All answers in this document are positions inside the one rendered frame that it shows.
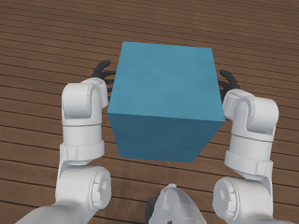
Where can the robot right upper arm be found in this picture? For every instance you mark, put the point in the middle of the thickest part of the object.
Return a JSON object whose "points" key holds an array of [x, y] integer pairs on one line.
{"points": [[243, 201]]}

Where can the robot left forearm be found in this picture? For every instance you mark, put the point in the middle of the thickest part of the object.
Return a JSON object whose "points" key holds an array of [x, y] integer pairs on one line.
{"points": [[82, 105]]}

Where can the carton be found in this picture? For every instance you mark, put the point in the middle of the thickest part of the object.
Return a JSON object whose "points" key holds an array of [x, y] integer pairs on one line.
{"points": [[165, 103]]}

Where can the robot left upper arm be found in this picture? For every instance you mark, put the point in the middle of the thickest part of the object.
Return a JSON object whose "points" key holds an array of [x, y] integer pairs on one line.
{"points": [[81, 191]]}

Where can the right robot thigh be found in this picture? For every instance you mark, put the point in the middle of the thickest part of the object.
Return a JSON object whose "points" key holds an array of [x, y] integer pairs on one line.
{"points": [[180, 206]]}

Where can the robot right forearm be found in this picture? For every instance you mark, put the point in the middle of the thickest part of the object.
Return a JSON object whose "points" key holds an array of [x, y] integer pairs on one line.
{"points": [[253, 131]]}

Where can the right robot hand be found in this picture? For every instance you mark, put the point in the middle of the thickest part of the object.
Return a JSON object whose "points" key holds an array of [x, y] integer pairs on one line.
{"points": [[227, 87]]}

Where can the left robot hand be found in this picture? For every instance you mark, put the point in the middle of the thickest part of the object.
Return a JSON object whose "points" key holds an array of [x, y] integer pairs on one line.
{"points": [[97, 72]]}

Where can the right robot shin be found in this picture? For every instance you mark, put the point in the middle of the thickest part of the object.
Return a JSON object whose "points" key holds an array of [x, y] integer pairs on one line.
{"points": [[158, 216]]}

